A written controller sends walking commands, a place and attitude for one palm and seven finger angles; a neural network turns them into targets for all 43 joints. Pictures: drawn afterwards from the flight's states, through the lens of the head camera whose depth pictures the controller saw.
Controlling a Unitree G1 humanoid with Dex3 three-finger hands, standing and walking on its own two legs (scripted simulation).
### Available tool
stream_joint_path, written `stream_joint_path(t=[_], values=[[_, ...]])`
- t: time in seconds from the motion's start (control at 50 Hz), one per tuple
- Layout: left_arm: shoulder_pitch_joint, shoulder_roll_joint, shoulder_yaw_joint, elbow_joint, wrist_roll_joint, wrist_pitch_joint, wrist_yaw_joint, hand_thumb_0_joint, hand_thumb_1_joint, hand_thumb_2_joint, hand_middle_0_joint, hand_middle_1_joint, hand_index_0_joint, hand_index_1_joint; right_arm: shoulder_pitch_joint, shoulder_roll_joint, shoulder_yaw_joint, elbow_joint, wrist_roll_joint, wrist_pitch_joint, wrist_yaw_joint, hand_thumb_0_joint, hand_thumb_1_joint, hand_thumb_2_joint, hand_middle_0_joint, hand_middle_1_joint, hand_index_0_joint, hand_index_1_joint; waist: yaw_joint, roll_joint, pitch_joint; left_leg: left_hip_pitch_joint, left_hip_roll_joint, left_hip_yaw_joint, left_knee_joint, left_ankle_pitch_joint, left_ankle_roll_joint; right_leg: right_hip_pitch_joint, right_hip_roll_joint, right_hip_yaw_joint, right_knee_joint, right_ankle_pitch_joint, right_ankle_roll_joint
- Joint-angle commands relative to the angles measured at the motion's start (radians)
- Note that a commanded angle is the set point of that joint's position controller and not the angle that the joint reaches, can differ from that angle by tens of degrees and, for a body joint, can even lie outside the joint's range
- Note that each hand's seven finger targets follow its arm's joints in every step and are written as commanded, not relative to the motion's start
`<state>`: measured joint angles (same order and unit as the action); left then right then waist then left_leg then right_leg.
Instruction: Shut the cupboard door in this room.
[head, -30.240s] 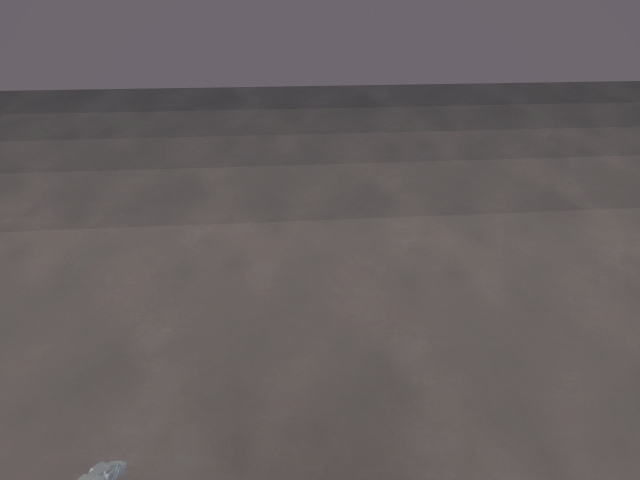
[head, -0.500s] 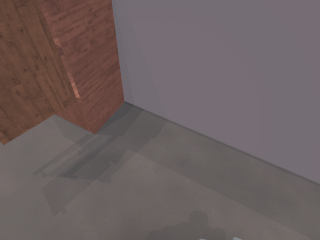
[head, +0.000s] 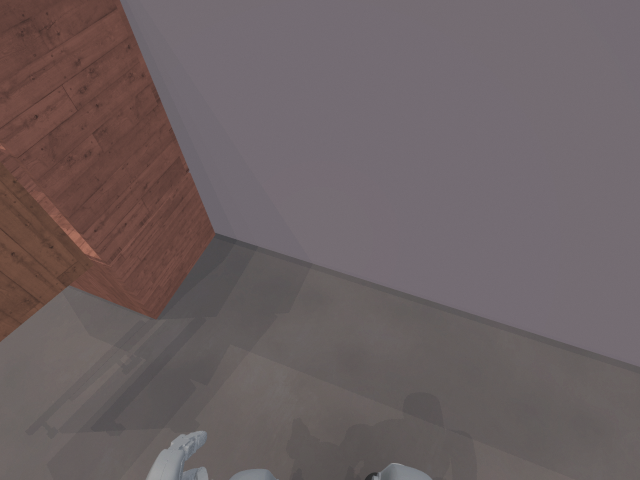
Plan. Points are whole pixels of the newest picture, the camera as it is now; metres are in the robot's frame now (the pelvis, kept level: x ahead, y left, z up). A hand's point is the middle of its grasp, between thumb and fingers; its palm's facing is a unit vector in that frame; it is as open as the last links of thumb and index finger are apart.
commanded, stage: turn to face it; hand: left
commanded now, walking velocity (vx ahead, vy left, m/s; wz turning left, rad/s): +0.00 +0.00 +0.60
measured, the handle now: out of the picture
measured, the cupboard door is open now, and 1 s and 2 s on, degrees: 77 77 77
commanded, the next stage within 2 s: take the last steps up to it in 1.42 s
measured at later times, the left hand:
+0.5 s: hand out of the picture +0.06 +0.28 -0.16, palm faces +0.32 -0.92 -0.25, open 7.4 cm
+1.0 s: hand out of the picture +0.05 +0.19 -0.13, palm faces +0.55 -0.79 -0.29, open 7.4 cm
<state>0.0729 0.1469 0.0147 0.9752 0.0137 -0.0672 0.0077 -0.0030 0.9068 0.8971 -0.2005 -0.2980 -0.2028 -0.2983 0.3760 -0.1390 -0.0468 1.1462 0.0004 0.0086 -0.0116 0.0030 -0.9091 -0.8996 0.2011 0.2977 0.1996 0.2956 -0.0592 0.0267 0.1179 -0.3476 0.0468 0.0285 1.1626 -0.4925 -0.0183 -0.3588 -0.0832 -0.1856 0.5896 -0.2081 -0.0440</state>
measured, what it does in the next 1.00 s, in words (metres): steps on the spot, turning left: left foot, then right foot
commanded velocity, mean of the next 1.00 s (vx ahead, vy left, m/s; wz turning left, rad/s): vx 0.00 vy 0.00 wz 0.59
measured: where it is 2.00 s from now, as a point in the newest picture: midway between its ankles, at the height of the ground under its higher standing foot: outside the picture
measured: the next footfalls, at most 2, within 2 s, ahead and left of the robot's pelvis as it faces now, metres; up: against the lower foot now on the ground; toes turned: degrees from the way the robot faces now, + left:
left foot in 0.30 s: +0.09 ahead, +0.15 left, +0.00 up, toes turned +18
right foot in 0.78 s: +0.16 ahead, -0.09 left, +0.00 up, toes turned +25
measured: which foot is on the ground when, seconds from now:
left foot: up 0.00-0.28, down 0.30-0.78, up 0.80-1.00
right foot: down 0.00-0.30, up 0.32-0.76, down 0.78-1.00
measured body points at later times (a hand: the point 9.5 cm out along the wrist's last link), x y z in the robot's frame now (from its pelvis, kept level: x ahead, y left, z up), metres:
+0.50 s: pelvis +0.05 +0.05 +0.01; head +0.08 +0.08 +0.46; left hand +0.04 +0.33 -0.14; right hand +0.21 -0.18 -0.11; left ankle +0.05 +0.14 -0.73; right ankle +0.07 -0.11 -0.65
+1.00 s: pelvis +0.08 -0.02 +0.01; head +0.14 -0.03 +0.46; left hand +0.02 +0.23 -0.11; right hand +0.29 -0.20 -0.15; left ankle -0.03 +0.10 -0.64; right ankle +0.12 -0.10 -0.73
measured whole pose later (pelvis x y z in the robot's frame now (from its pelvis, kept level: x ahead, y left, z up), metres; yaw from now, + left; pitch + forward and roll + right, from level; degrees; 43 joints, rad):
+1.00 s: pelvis +0.08 -0.02 +0.01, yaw +36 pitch +0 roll +3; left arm 0.19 0.16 0.02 0.88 0.02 0.00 0.02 0.00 0.90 0.90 -0.21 -0.30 -0.21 -0.30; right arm 0.16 -0.28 -0.10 0.95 -0.02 0.09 0.03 0.00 -0.91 -0.90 0.20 0.30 0.20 0.30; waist -0.03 0.04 0.09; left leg -0.50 0.01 -0.02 1.14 -0.39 -0.07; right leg -0.21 -0.10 -0.17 0.52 -0.31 -0.02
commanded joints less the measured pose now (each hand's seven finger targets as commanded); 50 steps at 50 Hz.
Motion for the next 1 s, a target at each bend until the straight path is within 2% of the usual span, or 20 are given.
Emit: stream_joint_path(t=[0.0, 0.06, 0.14, 0.2, 0.24, 0.26, 0.28, 0.3, 0.34, 0.38, 0.42, 0.62, 0.68, 0.72, 0.74, 0.76, 0.78, 0.84, 0.88, 0.98], values=[[0.088, 0.165, 0.05, -0.025, 0.002, 0.018, 0.024, 0.0, 0.9, 0.9, -0.2, -0.3, -0.2, -0.3, 0.026, -0.058, -0.02, -0.081, -0.012, 0.018, 0.014, 0.0, -0.9, -0.9, 0.2, 0.3, 0.2, 0.3, 0.032, -0.152, -0.159, -0.09, 0.057, -0.02, 0.042, 0.098, -0.036, 0.091, -0.293, 0.121, -0.296, 0.316, -0.062], [0.071, 0.155, 0.064, -0.04, 0.01, 0.029, 0.027, 0.0, 0.9, 0.9, -0.2, -0.3, -0.2, -0.3, 0.009, -0.05, -0.025, -0.108, -0.018, 0.032, 0.024, 0.0, -0.9, -0.9, 0.2, 0.3, 0.2, 0.3, 0.02, -0.192, -0.129, -0.075, 0.059, 0.022, -0.074, 0.132, -0.047, 0.043, -0.274, 0.049, -0.32, 0.167, -0.049], [0.073, 0.198, 0.078, -0.049, 0.015, 0.048, 0.027, 0.0, 0.9, 0.9, -0.2, -0.3, -0.2, -0.3, -0.095, -0.074, -0.029, -0.173, -0.016, 0.03, 0.036, 0.0, -0.9, -0.9, 0.2, 0.3, 0.2, 0.3, 0.046, -0.219, -0.097, -0.079, 0.064, 0.047, -0.241, 0.108, -0.046, 0.082, -0.302, 0.031, -0.297, 0.053, -0.057], [0.093, 0.235, 0.089, -0.066, 0.016, 0.059, 0.024, 0.0, 0.9, 0.9, -0.2, -0.3, -0.2, -0.3, -0.156, -0.102, -0.032, -0.223, -0.014, 0.023, 0.04, 0.0, -0.9, -0.9, 0.2, 0.3, 0.2, 0.3, 0.064, -0.202, -0.096, -0.043, 0.049, 0.076, -0.365, 0.102, -0.033, 0.105, -0.327, 0.025, -0.232, 0.075, -0.057], [0.098, 0.243, 0.093, -0.071, 0.013, 0.069, 0.02, 0.0, 0.9, 0.9, -0.2, -0.3, -0.2, -0.3, -0.128, -0.131, -0.039, -0.236, -0.017, 0.018, 0.04, 0.0, -0.9, -0.9, 0.2, 0.3, 0.2, 0.3, 0.041, -0.118, -0.12, 0.064, 0.03, 0.09, -0.53, 0.196, -0.028, 0.09, -0.308, -0.011, -0.111, 0.039, -0.017], [0.105, 0.232, 0.091, -0.084, 0.005, 0.078, 0.016, 0.0, 0.9, 0.9, -0.2, -0.3, -0.2, -0.3, -0.078, -0.171, -0.047, -0.23, -0.02, 0.011, 0.041, 0.0, -0.9, -0.9, 0.2, 0.3, 0.2, 0.3, 0.01, -0.003, -0.147, 0.17, 0.039, 0.055, -0.67, 0.297, -0.017, 0.036, -0.267, -0.044, 0.033, -0.008, 0.025], [0.117, 0.172, 0.083, -0.116, -0.003, 0.086, 0.006, 0.0, 0.9, 0.9, -0.2, -0.3, -0.2, -0.3, -0.043, -0.276, -0.07, -0.242, -0.028, 0.002, 0.036, 0.0, -0.9, -0.9, 0.2, 0.3, 0.2, 0.3, -0.005, 0.288, -0.137, 0.236, 0.25, -0.292, -0.803, 0.5, 0.083, -0.165, -0.119, -0.084, 0.27, -0.285, 0.112], [0.055, 0.148, 0.067, -0.166, 0.001, 0.088, 0.004, 0.0, 0.9, 0.9, -0.2, -0.3, -0.2, -0.3, -0.008, -0.355, -0.081, -0.246, -0.027, 0.005, 0.027, 0.0, -0.9, -0.9, 0.2, 0.3, 0.2, 0.3, -0.034, 0.344, -0.134, 0.216, 0.399, -0.471, -0.874, 0.647, 0.196, -0.246, -0.048, 0.01, 0.46, -0.497, 0.132], [0.014, 0.161, 0.073, -0.156, 0.005, 0.095, 0.009, 0.0, 0.9, 0.9, -0.2, -0.3, -0.2, -0.3, -0.077, -0.323, -0.072, -0.252, -0.021, 0.003, 0.007, 0.0, -0.9, -0.9, 0.2, 0.3, 0.2, 0.3, -0.005, 0.264, -0.166, 0.198, 0.331, -0.438, -0.863, 0.513, 0.183, -0.29, -0.048, 0.151, 0.605, -0.355, 0.126], [0.074, 0.18, 0.081, -0.115, 0.006, 0.092, -0.002, 0.0, 0.9, 0.9, -0.2, -0.3, -0.2, -0.3, -0.188, -0.27, -0.052, -0.29, -0.023, -0.004, 0.003, 0.0, -0.9, -0.9, 0.2, 0.3, 0.2, 0.3, 0.046, 0.141, -0.15, 0.17, 0.222, -0.282, -0.845, 0.494, 0.153, -0.249, -0.05, 0.164, 0.597, -0.201, 0.13], [0.112, 0.185, 0.079, -0.1, 0.003, 0.094, -0.002, 0.0, 0.9, 0.9, -0.2, -0.3, -0.2, -0.3, -0.2, -0.265, -0.049, -0.298, -0.019, -0.01, 0.004, 0.0, -0.9, -0.9, 0.2, 0.3, 0.2, 0.3, 0.054, 0.106, -0.178, 0.185, 0.184, -0.223, -0.842, 0.543, 0.15, -0.205, -0.04, 0.164, 0.56, -0.161, 0.136], [0.057, 0.175, 0.064, -0.147, -0.01, 0.089, 0.011, 0.0, 0.9, 0.9, -0.2, -0.3, -0.2, -0.3, -0.151, -0.292, -0.075, -0.276, -0.023, 0.01, 0.007, 0.0, -0.9, -0.9, 0.2, 0.3, 0.2, 0.3, 0.012, 0.117, -0.2, 0.263, 0.179, -0.361, -0.774, 0.696, 0.198, -0.126, 0.021, 0.175, 0.261, -0.26, 0.142], [0.11, 0.178, 0.061, -0.142, -0.016, 0.083, 0.014, 0.0, 0.9, 0.9, -0.2, -0.3, -0.2, -0.3, -0.191, -0.293, -0.078, -0.288, -0.023, 0.018, 0.01, 0.0, -0.9, -0.9, 0.2, 0.3, 0.2, 0.3, 0.039, 0.128, -0.215, 0.184, 0.144, -0.392, -0.738, 0.716, 0.18, 0.017, 0.056, 0.16, 0.081, -0.219, 0.129], [0.183, 0.2, 0.067, -0.126, -0.015, 0.073, 0.018, 0.0, 0.9, 0.9, -0.2, -0.3, -0.2, -0.3, -0.229, -0.276, -0.077, -0.299, -0.013, 0.021, 0.013, 0.0, -0.9, -0.9, 0.2, 0.3, 0.2, 0.3, 0.081, 0.09, -0.224, 0.055, 0.086, -0.38, -0.679, 0.595, 0.124, 0.208, 0.048, 0.153, -0.147, -0.044, 0.116], [0.21, 0.262, 0.079, -0.129, -0.003, 0.063, 0.024, 0.0, 0.9, 0.9, -0.2, -0.3, -0.2, -0.3, -0.23, -0.232, -0.072, -0.31, -0.005, 0.02, 0.019, 0.0, -0.9, -0.9, 0.2, 0.3, 0.2, 0.3, 0.099, -0.055, -0.232, -0.109, 0.009, -0.308, -0.552, 0.415, 0.062, 0.36, -0.091, 0.285, -0.276, -0.037, 0.077], [0.216, 0.338, 0.09, -0.136, 0.01, 0.058, 0.029, 0.0, 0.9, 0.9, -0.2, -0.3, -0.2, -0.3, -0.246, -0.18, -0.063, -0.337, -0.002, 0.017, 0.026, 0.0, -0.9, -0.9, 0.2, 0.3, 0.2, 0.3, 0.109, -0.308, -0.193, -0.259, -0.138, -0.098, -0.346, 0.013, -0.019, 0.374, -0.356, 0.522, -0.327, 0.076, -0.043], [0.195, 0.326, 0.09, -0.147, 0.002, 0.058, 0.031, 0.0, 0.9, 0.9, -0.2, -0.3, -0.2, -0.3, -0.26, -0.225, -0.073, -0.331, -0.018, 0.026, 0.024, 0.0, -0.9, -0.9, 0.2, 0.3, 0.2, 0.3, 0.107, -0.291, -0.161, -0.242, -0.096, -0.127, -0.155, -0.082, -0.016, 0.246, -0.413, 0.521, -0.322, 0.147, -0.107], [0.064, 0.233, 0.066, -0.175, 0.001, 0.057, 0.031, 0.0, 0.9, 0.9, -0.2, -0.3, -0.2, -0.3, -0.214, -0.198, -0.075, -0.272, -0.019, 0.049, 0.04, 0.0, -0.9, -0.9, 0.2, 0.3, 0.2, 0.3, 0.025, -0.167, -0.084, -0.229, -0.039, -0.106, 0.071, 0.079, -0.037, 0.153, -0.265, 0.281, -0.262, 0.248, -0.067], [0.082, 0.219, 0.062, -0.175, 0.004, 0.049, 0.029, 0.0, 0.9, 0.9, -0.2, -0.3, -0.2, -0.3, -0.199, -0.188, -0.066, -0.263, -0.021, 0.053, 0.044, 0.0, -0.9, -0.9, 0.2, 0.3, 0.2, 0.3, 0.032, -0.214, -0.094, -0.227, -0.031, -0.074, 0.077, 0.123, -0.055, 0.192, -0.235, 0.195, -0.246, 0.311, -0.052], [0.191, 0.251, 0.074, -0.137, 0.01, 0.054, 0.026, 0.0, 0.9, 0.9, -0.2, -0.3, -0.2, -0.3, -0.299, -0.174, -0.045, -0.283, -0.018, 0.051, 0.043, 0.0, -0.9, -0.9, 0.2, 0.3, 0.2, 0.3, 0.092, -0.194, -0.111, -0.199, -0.019, -0.011, -0.127, 0.07, -0.07, 0.304, -0.258, 0.14, -0.216, 0.431, -0.071]])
